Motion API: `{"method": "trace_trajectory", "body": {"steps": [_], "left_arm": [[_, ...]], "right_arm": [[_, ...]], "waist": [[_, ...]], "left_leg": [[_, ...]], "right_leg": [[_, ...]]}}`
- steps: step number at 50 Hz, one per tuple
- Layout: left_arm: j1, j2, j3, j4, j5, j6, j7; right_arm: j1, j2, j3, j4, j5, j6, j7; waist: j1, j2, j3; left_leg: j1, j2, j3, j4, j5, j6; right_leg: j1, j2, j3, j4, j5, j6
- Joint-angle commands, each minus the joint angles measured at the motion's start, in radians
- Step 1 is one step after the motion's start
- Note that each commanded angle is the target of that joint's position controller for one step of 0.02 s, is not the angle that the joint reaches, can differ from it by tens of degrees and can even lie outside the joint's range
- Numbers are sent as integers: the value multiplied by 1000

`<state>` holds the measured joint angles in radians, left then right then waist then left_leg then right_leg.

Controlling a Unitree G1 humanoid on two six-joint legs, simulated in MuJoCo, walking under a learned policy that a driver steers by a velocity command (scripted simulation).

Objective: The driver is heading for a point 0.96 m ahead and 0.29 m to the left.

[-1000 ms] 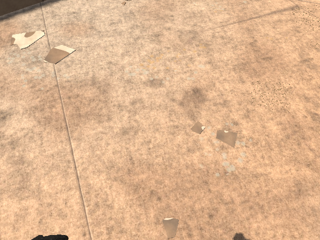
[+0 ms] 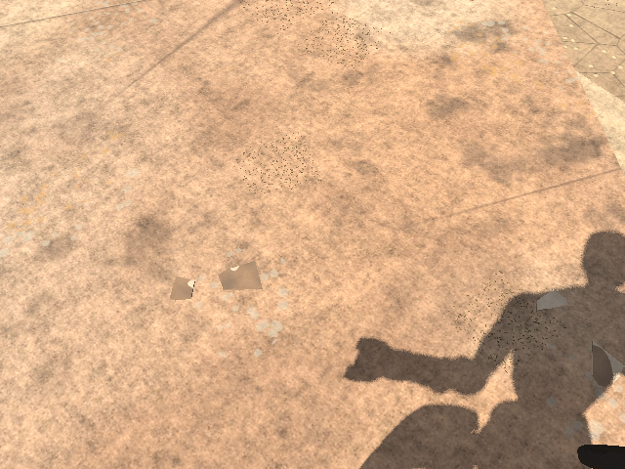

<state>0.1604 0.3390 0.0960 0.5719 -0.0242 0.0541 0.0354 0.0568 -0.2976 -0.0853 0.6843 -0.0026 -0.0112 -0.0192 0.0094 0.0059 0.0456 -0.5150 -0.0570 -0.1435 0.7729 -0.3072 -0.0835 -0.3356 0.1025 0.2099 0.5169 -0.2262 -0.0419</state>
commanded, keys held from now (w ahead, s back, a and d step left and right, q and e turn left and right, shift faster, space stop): e+shift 0.02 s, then shift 0.08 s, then q+shift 0.88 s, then w+q+shift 0.02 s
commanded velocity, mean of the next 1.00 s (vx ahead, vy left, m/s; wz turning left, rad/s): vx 0.00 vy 0.00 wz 0.42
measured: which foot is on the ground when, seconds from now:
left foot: up 0.00-0.08, down 0.10-0.44, up 0.46-0.82, down 0.84-1.00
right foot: down 0.00-0.10, up 0.12-0.40, down 0.42-0.84, up 0.86-1.00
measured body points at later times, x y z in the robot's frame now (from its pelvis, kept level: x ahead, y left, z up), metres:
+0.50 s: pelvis +0.02 +0.01 +0.00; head +0.06 +0.00 +0.45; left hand +0.16 +0.29 -0.09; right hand +0.17 -0.28 -0.10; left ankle +0.04 +0.13 -0.72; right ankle -0.01 -0.11 -0.74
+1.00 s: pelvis +0.02 +0.06 +0.00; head +0.07 +0.11 +0.44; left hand +0.02 +0.40 -0.11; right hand +0.31 -0.11 -0.07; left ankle +0.01 +0.15 -0.74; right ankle +0.08 -0.10 -0.66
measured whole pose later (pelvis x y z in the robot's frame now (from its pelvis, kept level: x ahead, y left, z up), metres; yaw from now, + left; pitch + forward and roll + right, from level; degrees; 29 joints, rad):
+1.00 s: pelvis +0.02 +0.06 +0.00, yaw +31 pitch +3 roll -1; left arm 0.10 0.34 0.09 0.67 0.01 -0.01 0.02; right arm 0.18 -0.34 -0.08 0.57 0.02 0.04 0.00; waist 0.00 -0.03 0.10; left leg -0.35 -0.05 -0.06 0.51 -0.20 0.05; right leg -0.53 -0.03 0.06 1.12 -0.43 0.06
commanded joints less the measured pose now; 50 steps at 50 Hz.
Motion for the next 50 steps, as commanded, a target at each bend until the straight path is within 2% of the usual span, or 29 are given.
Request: {"method": "trace_trajectory", "body": {"steps": [1,4,5,6,7,8,9,10,12,15,19,21,22,23,24,25,27,29,34,39,41,42,43,44,45,46,47,49,50], "left_arm": [[-42,171,51,-83,-1,-7,-1],[-81,140,34,-90,-6,-3,-3],[-51,109,23,-85,-3,-3,-2],[32,36,-2,-69,22,-4,-5],[15,73,8,-98,19,-14,0],[54,133,22,-59,29,-23,6],[31,132,21,-31,31,-22,4],[33,81,8,-8,42,-17,3],[-11,33,-9,-16,48,-22,-6],[-74,28,-7,-21,17,-42,-5],[-23,37,4,18,-2,-62,-5],[48,52,17,58,1,-71,-13],[80,91,29,65,13,-69,-11],[53,174,45,70,48,-62,-15],[-14,118,33,38,78,-67,-15],[-65,64,15,21,70,-70,-7],[-111,32,5,20,36,-72,7],[-74,46,6,34,28,-66,17],[1,112,26,54,36,-42,14],[-27,157,45,61,-1,-60,-23],[-44,147,46,68,-19,-72,-31],[-19,116,38,83,-20,-79,-37],[-9,62,21,51,21,-87,-39],[-33,20,-1,-13,56,-96,-35],[-95,93,16,7,44,-89,-31],[-118,95,15,-5,25,-88,-25],[-97,95,18,13,32,-85,-13],[-69,104,24,27,46,-77,-3],[-29,95,21,40,45,-81,-12]], "right_arm": [[-13,-91,-25,-68,7,-25,8],[69,-108,-33,-40,6,-38,20],[77,-128,-39,-38,-3,-39,20],[48,-173,-40,-62,-19,-33,16],[54,-190,-38,-49,-56,-31,19],[17,-117,-16,-71,-41,-39,23],[-10,-58,5,-74,-25,-40,23],[-24,-30,20,-68,-15,-38,28],[-19,-85,8,-61,14,-17,25],[96,-194,-39,-59,19,17,9],[87,-176,-49,-76,44,33,-5],[65,-159,-50,-90,58,44,-18],[70,-122,-40,-98,51,46,-21],[69,-82,-30,-135,48,37,-18],[121,-150,-52,-114,30,30,-15],[154,-191,-69,-90,29,32,-7],[183,-155,-65,-66,30,52,-3],[140,-104,-42,-93,34,59,10],[28,-74,-12,-179,33,57,42],[53,-107,-25,-198,32,82,57],[130,-129,-45,-182,31,92,55],[243,-171,-69,-147,26,90,39],[321,-295,-103,-149,33,83,16],[262,-378,-103,-195,-12,56,21],[240,-282,-79,-195,-7,30,37],[202,-250,-66,-178,6,17,33],[146,-227,-61,-176,26,18,24],[57,-211,-49,-201,25,32,2],[75,-203,-47,-195,24,32,-5]], "waist": [[0,-188,-153],[-31,-205,-187],[-20,-160,-193],[34,68,-216],[54,305,-139],[52,201,-130],[46,120,-114],[56,84,-114],[35,127,-72],[-31,174,-95],[-8,199,-143],[24,176,-180],[25,98,-196],[-10,-234,-125],[-17,-232,-111],[-41,-154,-104],[-54,-118,-80],[-21,-136,-55],[48,-145,-63],[18,-162,-72],[-38,-146,-106],[-93,-71,-159],[-107,170,-188],[-59,338,-328],[-114,137,-317],[-76,119,-215],[-37,55,-147],[7,94,-118],[14,93,-166]], "left_leg": [[49,-32,6,-101,-6,11],[219,1,39,-324,128,44],[319,71,-1,-389,226,73],[403,274,-220,-440,375,154],[351,400,-492,-493,444,344],[317,410,-504,-489,357,388],[287,346,-381,-466,290,345],[280,272,-306,-465,192,292],[283,193,-251,-456,227,256],[388,169,-295,-419,330,270],[442,176,-390,-403,364,264],[323,132,-354,-360,312,207],[169,82,-289,-259,169,158],[-68,-60,-73,-92,-131,97],[-111,-17,-35,143,-309,47],[-107,19,-18,282,-270,29],[-151,43,15,388,-146,-4],[-189,73,77,386,-75,-29],[-149,130,155,171,-35,-29],[50,105,238,-39,-17,37],[211,62,260,-193,46,89],[415,31,227,-302,191,142],[670,211,-86,-342,692,245],[709,449,-525,-370,715,495],[649,429,-427,-413,576,478],[548,370,-338,-432,448,419],[475,298,-274,-443,330,355],[337,227,-206,-445,348,313],[330,203,-210,-466,164,313]], "right_leg": [[132,-214,316,-93,226,-147],[131,-182,311,-8,270,-106],[81,-143,280,46,147,-70],[6,-27,136,246,-196,-14],[-158,64,32,429,-470,49],[-154,6,75,568,-429,83],[-121,-15,74,583,-359,105],[-87,-46,41,518,-322,127],[-64,-79,-71,347,-268,155],[-41,-18,-124,174,-282,150],[29,-7,-102,-40,-160,110],[229,-47,-109,-199,19,72],[369,-175,-30,-202,86,21],[366,-371,188,-219,286,-116],[315,-498,237,-207,470,-211],[292,-478,151,-189,538,-205],[310,-373,-8,-151,550,-140],[316,-342,-101,-152,627,-143],[369,-386,-174,-167,560,-172],[302,-411,-282,-102,577,-122],[263,-392,-346,48,625,-67],[155,-338,-396,233,585,-6],[-166,-228,-414,526,-14,89],[-379,-77,-234,764,-497,126],[-392,-120,-111,807,-453,116],[-390,-130,-107,764,-360,93],[-381,-151,-106,685,-273,89],[-281,-130,-117,614,-151,106],[-245,-117,-118,576,-97,110]]}}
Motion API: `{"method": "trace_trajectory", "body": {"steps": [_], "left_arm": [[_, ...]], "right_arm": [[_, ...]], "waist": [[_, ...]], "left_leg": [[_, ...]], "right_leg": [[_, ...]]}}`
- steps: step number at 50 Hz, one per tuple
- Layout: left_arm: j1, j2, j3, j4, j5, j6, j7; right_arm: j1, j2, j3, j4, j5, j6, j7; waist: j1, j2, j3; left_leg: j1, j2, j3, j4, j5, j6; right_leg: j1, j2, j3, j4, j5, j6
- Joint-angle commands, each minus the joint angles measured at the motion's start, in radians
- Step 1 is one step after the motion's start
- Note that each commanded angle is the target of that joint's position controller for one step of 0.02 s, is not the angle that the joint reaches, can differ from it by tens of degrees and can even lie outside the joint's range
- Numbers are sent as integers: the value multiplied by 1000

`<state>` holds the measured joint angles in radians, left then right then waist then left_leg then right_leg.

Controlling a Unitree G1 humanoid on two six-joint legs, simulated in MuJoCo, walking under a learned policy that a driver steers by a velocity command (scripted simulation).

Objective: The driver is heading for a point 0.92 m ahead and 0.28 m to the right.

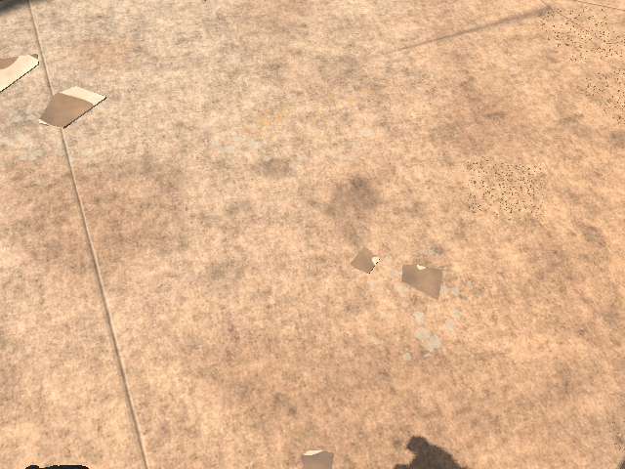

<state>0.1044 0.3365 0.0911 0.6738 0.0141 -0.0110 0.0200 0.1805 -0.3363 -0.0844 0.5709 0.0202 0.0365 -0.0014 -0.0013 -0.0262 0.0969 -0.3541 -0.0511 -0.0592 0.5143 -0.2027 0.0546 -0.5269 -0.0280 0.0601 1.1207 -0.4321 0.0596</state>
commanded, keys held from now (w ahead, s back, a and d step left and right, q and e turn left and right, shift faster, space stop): w+q+shift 0.04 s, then w+shift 0.04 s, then w+e+shift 0.32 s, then e+shift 0.60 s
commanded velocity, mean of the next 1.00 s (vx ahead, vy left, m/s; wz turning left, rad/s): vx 0.40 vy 0.00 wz -0.42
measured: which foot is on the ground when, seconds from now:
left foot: down 0.00-0.34, up 0.36-0.74, down 0.76-1.00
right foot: up 0.00-0.34, down 0.36-0.74, up 0.76-1.00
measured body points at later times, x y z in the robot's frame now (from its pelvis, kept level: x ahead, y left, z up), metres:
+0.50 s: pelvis +0.19 -0.05 +0.01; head +0.20 -0.09 +0.45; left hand +0.18 +0.23 -0.10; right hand +0.37 -0.30 -0.09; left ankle +0.16 +0.10 -0.66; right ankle +0.14 -0.12 -0.74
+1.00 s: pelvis +0.40 -0.05 +0.00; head +0.44 -0.09 +0.45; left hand +0.71 +0.12 -0.07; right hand +0.41 -0.38 -0.10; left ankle +0.52 +0.00 -0.74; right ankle +0.35 -0.17 -0.66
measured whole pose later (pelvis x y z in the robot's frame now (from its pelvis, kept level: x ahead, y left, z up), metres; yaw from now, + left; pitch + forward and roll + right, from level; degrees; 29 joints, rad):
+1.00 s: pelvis +0.40 -0.05 +0.00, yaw -33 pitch +1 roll +2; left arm 0.17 0.38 0.09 0.58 -0.02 0.05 0.04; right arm 0.09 -0.29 -0.06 0.68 -0.02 -0.03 -0.03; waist -0.01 -0.02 0.10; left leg -0.31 -0.03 0.09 0.37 -0.08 0.05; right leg -0.60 -0.06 0.02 1.12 -0.40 0.10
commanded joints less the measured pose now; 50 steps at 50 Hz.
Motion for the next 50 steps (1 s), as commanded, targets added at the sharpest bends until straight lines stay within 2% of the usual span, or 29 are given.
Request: {"method": "trace_trajectory", "body": {"steps": [1,3,7,10,11,14,16,17,18,19,20,22,23,24,25,27,30,33,35,37,38,39,40,41,42,43,45,47,50], "left_arm": [[35,86,20,-56,-3,-22,-6],[8,78,13,-62,-19,-35,-17],[-8,53,-8,-53,-23,-68,-34],[-28,58,-19,-73,-40,-79,-38],[0,59,-25,-45,48,-32,-61],[51,76,-25,-44,8,-6,-88],[197,67,-27,6,2,-16,-87],[360,84,-19,74,5,-26,-79],[518,153,-5,110,21,-39,-69],[424,237,5,62,12,-39,-73],[328,211,13,27,14,-36,-71],[343,170,13,41,11,-48,-60],[351,147,5,52,-2,-54,-51],[382,63,-22,34,-59,-79,-36],[385,50,-26,50,-63,-82,-25],[392,79,-13,60,-56,-58,-2],[388,95,-3,73,-49,-13,30],[373,116,17,69,-51,14,47],[292,122,27,35,-57,10,52],[197,99,27,-16,-52,4,42],[275,-26,-6,-28,-20,7,31],[516,-75,-25,-35,-26,9,23],[579,67,-7,1,-34,26,16],[452,118,9,-14,-50,38,19],[346,161,24,-21,-46,52,28],[290,169,31,-47,-43,63,33],[246,95,13,-92,-37,70,27],[197,39,-6,-133,-32,60,21],[162,63,-7,-157,-27,61,8]], "right_arm": [[-33,-160,-45,-80,5,-20,-25],[-13,-169,-40,-73,7,-34,-25],[48,-136,-16,-24,-7,-64,-19],[73,-150,-7,-10,-11,-85,-4],[104,-171,-13,6,-79,-70,28],[44,-153,-6,-3,-67,-70,38],[-12,-145,-3,-2,-64,-75,21],[-41,-107,7,-5,-83,-75,11],[-107,-34,32,-41,-95,-84,4],[-87,19,53,-122,-81,-101,14],[-54,-32,48,-93,-91,-113,19],[-75,-100,30,-45,-89,-125,26],[-86,-86,34,-42,-93,-118,28],[-155,-47,31,-88,-6,-164,14],[-183,-52,35,-87,-3,-175,12],[-220,-34,35,-81,-27,-174,13],[-333,34,48,-105,-26,-165,24],[-328,-7,23,-102,-6,-155,30],[-262,-58,-2,-89,2,-152,15],[-26,-98,-22,-33,-13,-148,-10],[74,-122,-15,-13,-29,-138,-19],[56,-132,-2,-28,-73,-126,-17],[6,-109,-11,-30,-51,-106,-15],[-82,-37,2,-48,-40,-97,-22],[-125,9,17,-53,-31,-84,-28],[-159,10,22,-46,-34,-75,-31],[-170,-21,11,-3,-44,-74,-32],[-134,-49,-3,35,-47,-81,-33],[-135,-90,-18,60,-41,-79,-30]], "waist": [[16,129,-229],[-3,180,-197],[-48,217,-169],[-74,221,-104],[-70,257,-115],[-21,220,-55],[69,118,-48],[133,-15,-49],[195,-246,-44],[102,-404,-7],[57,-204,-22],[55,-2,-38],[48,-1,-27],[61,-58,-43],[51,-71,-56],[47,-48,-78],[61,-81,-79],[49,-127,-122],[-2,-130,-143],[-114,-102,-293],[-81,77,-441],[41,340,-552],[51,285,-565],[40,194,-436],[24,80,-320],[29,72,-243],[40,116,-141],[25,136,-140],[21,106,-192]], "left_leg": [[165,183,-319,-241,-177,177],[155,193,-382,-292,-390,184],[164,214,-323,-271,-329,157],[145,262,-330,-289,-393,162],[120,218,-295,-333,-484,137],[51,248,-221,-337,-488,111],[-27,244,-132,-239,-493,88],[-79,177,-29,-10,-406,70],[-235,85,109,428,-221,26],[-569,-72,54,601,-315,-14],[-629,12,-35,683,-213,-15],[-517,78,-29,637,-101,-36],[-474,90,-17,579,-79,-55],[-491,56,-51,532,-58,-64],[-504,49,-46,485,-52,-73],[-486,9,-4,372,-35,-86],[-277,-89,49,123,118,-98],[-21,-130,28,-13,257,-101],[110,-97,-27,-67,270,-89],[379,8,-68,-156,388,-42],[644,243,-248,-31,594,26],[816,533,-645,-31,922,230],[716,575,-695,-37,764,313],[581,483,-567,-101,469,288],[420,379,-390,-147,335,219],[285,319,-284,-178,293,181],[110,266,-140,-232,329,167],[130,292,-97,-258,411,199],[182,356,-61,-277,379,230]], "right_leg": [[-43,21,30,-92,146,10],[-54,37,22,-213,159,18],[-5,-2,-18,-375,252,15],[-17,-27,-43,-413,234,-24],[24,-6,-110,-427,167,-33],[133,3,-140,-468,129,-92],[305,21,-160,-543,126,-136],[416,40,-119,-599,28,-148],[495,-125,218,-756,-221,-181],[585,-242,813,-1026,-423,-274],[613,-301,883,-1037,-493,-335],[573,-214,597,-942,-120,-312],[550,-161,493,-923,112,-285],[614,-147,476,-909,311,-324],[658,-138,420,-880,500,-317],[651,-108,344,-829,731,-284],[448,-8,274,-784,824,-203],[323,13,325,-756,773,-125],[305,11,380,-692,774,-100],[317,71,361,-422,759,-54],[185,149,280,-137,84,-28],[-37,245,239,129,-416,-6],[-49,107,176,308,-311,33],[-114,61,120,333,-172,47],[-100,20,79,279,-78,55],[-68,-1,64,246,-30,57],[-9,-28,18,144,1,50],[-31,-50,-1,46,14,43],[-21,-96,4,-44,92,29]]}}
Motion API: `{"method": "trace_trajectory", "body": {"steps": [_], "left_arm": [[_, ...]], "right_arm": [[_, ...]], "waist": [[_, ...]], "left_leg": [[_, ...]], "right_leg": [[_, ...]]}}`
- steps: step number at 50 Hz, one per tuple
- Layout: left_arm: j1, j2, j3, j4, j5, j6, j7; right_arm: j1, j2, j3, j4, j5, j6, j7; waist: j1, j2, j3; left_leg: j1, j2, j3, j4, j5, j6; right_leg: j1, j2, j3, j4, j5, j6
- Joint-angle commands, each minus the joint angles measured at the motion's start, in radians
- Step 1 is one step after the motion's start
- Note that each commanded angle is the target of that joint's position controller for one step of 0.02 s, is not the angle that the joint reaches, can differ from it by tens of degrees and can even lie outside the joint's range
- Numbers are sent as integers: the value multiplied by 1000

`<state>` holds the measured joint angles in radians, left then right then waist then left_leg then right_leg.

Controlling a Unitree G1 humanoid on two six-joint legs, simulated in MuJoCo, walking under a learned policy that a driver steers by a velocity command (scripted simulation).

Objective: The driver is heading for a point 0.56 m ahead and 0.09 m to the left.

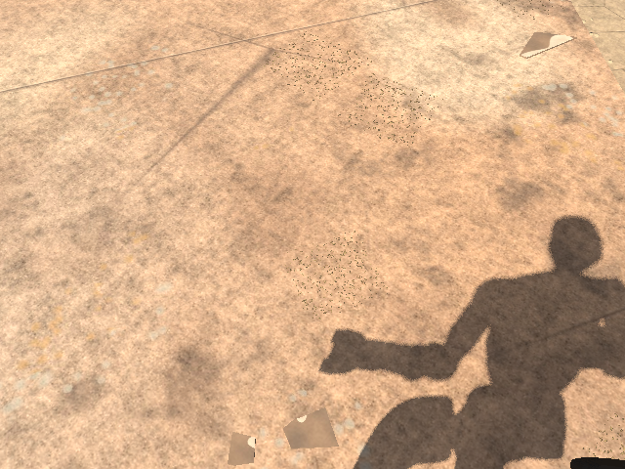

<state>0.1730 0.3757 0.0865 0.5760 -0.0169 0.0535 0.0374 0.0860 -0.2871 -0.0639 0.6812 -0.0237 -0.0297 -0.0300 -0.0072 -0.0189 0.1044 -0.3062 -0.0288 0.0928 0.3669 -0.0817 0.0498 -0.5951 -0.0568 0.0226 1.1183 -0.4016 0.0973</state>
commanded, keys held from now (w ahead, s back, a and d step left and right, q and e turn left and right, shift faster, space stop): e+shift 0.12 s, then shift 0.08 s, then q+shift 0.02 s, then w+q+shift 0.60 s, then shift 0.18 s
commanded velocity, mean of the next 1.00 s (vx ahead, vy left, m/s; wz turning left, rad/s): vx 0.51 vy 0.00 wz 0.17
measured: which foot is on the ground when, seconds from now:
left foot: down 0.00-0.22, up 0.24-0.76, down 0.78-1.00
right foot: up 0.00-0.20, down 0.22-0.80, up 0.82-1.00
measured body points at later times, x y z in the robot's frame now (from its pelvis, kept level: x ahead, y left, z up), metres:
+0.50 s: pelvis +0.11 -0.05 +0.01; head +0.11 -0.06 +0.46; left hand +0.24 +0.21 -0.08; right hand +0.17 -0.35 -0.11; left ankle +0.21 +0.10 -0.64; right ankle +0.04 -0.15 -0.74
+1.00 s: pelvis +0.44 +0.08 +0.00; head +0.47 +0.11 +0.45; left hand +0.53 +0.37 -0.11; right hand +0.56 -0.18 -0.11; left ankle +0.40 +0.10 -0.74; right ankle +0.51 -0.11 -0.64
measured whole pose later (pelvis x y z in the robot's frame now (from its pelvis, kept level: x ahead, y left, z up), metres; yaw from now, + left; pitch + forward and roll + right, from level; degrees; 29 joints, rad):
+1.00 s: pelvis +0.44 +0.08 +0.00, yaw +17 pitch +1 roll -1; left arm 0.13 0.28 0.03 0.69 0.00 -0.09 0.01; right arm 0.33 -0.28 -0.06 0.80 0.03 -0.05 0.01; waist -0.03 -0.03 0.09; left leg -0.18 -0.14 -0.01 0.45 -0.27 0.15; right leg -0.62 -0.14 0.05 1.19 -0.26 0.04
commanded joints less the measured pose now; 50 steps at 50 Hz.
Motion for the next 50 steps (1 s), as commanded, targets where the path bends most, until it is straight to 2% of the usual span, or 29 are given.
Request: {"method": "trace_trajectory", "body": {"steps": [1,6,9,10,11,12,13,14,15,17,19,21,22,23,27,32,35,37,38,39,40,41,42,43,44,46,47,48,50], "left_arm": [[84,35,0,-64,2,0,-15],[4,63,4,-95,-7,13,-39],[-27,55,5,-118,3,18,-45],[3,61,12,-107,5,19,-43],[54,94,24,-90,10,17,-33],[133,158,36,-78,7,12,-15],[152,208,42,-78,12,-3,-11],[187,135,24,-60,11,-26,-18],[174,134,20,-31,11,-48,-22],[99,106,6,-24,16,-78,-15],[94,77,-3,-19,35,-108,-9],[111,55,-5,-3,39,-131,-7],[119,49,-4,8,39,-139,-6],[165,60,-5,38,71,-125,-25],[170,52,2,77,69,-134,-28],[188,61,17,143,70,-145,-15],[210,75,24,187,76,-133,-19],[194,116,29,198,70,-119,-22],[175,146,34,197,63,-106,-28],[139,157,30,179,47,-101,-37],[159,17,-10,129,47,-112,-51],[98,-28,-26,51,57,-139,-62],[-22,28,-25,24,62,-154,-58],[-4,20,-32,40,44,-165,-51],[35,5,-38,73,47,-164,-43],[116,-1,-39,115,65,-128,-43],[81,47,-8,90,-15,-155,-24],[61,45,-9,88,-16,-158,-18],[-19,-5,-18,63,13,-158,-23]], "right_arm": [[-55,-150,-42,-48,6,-9,0],[-62,-209,-59,-29,20,3,22],[-14,-235,-65,-3,46,12,41],[-5,-223,-61,5,57,16,44],[55,-183,-45,32,57,17,48],[68,-91,-9,19,14,14,59],[54,-108,-9,-16,12,7,62],[-13,-176,-30,-12,43,3,65],[-31,-182,-37,-25,69,0,71],[3,-179,-40,6,60,-4,71],[37,-164,-42,23,65,-9,73],[58,-137,-40,30,67,-8,67],[69,-126,-39,30,65,-5,64],[77,-106,-34,55,-52,30,94],[42,-95,-35,30,-11,55,129],[-55,-83,-16,-19,-14,53,146],[-98,-71,-1,-52,-4,55,138],[17,-94,-11,-32,12,54,111],[178,-123,-27,7,23,44,96],[424,-171,-56,82,17,29,82],[453,-316,-96,109,6,34,63],[407,-386,-108,78,18,37,65],[404,-349,-100,75,9,34,64],[397,-310,-89,90,-2,24,47],[331,-258,-73,82,-7,9,37],[240,-166,-39,64,10,-13,36],[215,-109,-27,18,65,-43,40],[196,-125,-26,26,75,-55,37],[204,-142,-31,40,65,-56,14]], "waist": [[29,97,-197],[6,116,-158],[5,100,-169],[23,88,-181],[32,31,-197],[32,-201,-251],[64,-289,-280],[127,-156,-252],[107,-179,-186],[69,-175,-122],[53,-143,-92],[44,-117,-79],[38,-110,-72],[37,-38,-67],[20,-86,8],[28,-71,76],[37,-68,91],[-29,-76,-22],[-113,-74,-121],[-234,-9,-251],[-180,246,-262],[-116,338,-354],[-144,159,-277],[-103,87,-179],[-38,-4,-117],[36,0,-111],[17,34,-167],[30,22,-157],[24,22,-109]], "left_leg": [[119,334,-183,-140,200,228],[101,327,-47,-129,40,172],[160,338,-35,-38,76,140],[150,320,-9,30,68,104],[65,273,26,135,33,41],[-165,161,116,390,-364,-50],[-405,72,44,603,-570,-94],[-458,119,-59,690,-504,-83],[-507,129,-76,713,-425,-61],[-534,141,-116,720,-268,-64],[-530,117,-155,743,-130,-76],[-561,112,-182,746,-38,-92],[-573,115,-186,746,-6,-102],[-512,80,-139,760,-22,-105],[-583,117,-134,746,41,-92],[-588,168,-52,569,-14,-3],[-526,152,34,463,-138,80],[-282,30,135,444,-276,145],[-82,-48,156,448,-319,172],[265,-101,95,348,-272,197],[494,86,-325,160,-600,255],[615,240,-879,-96,-785,337],[615,277,-874,-153,-558,282],[507,294,-759,-111,-214,269],[361,254,-598,-48,66,230],[183,181,-384,-6,479,183],[223,194,-399,-42,500,199],[219,185,-361,-59,543,195],[161,124,-259,-82,682,147]], "right_leg": [[69,-73,35,-74,98,-16],[177,-63,-39,-274,142,-55],[255,-15,-76,-471,96,-91],[333,18,-89,-583,152,-113],[482,20,-36,-694,284,-152],[692,-189,245,-738,491,-230],[704,-368,471,-804,144,-419],[672,-333,464,-881,-184,-413],[647,-300,425,-913,-327,-363],[614,-265,321,-948,-274,-304],[589,-249,217,-988,-186,-269],[611,-250,122,-1011,-109,-246],[617,-254,80,-1021,-79,-240],[552,-230,11,-1041,-65,-208],[543,-260,-80,-1063,-77,-202],[654,-287,-203,-1087,-34,-189],[741,-282,-297,-1025,235,-184],[751,-263,-357,-795,909,-176],[712,-261,-361,-551,1176,-181],[531,-232,-357,-201,1125,-157],[135,-92,-329,153,456,-89],[-140,84,-97,385,-85,-54],[-246,29,27,408,-11,-72],[-236,-7,3,380,54,-80],[-155,-62,3,291,111,-85],[14,-94,8,195,114,-74],[-1,-95,57,194,118,-64],[-17,-101,45,128,133,-58],[-22,-57,-23,-37,198,-48]]}}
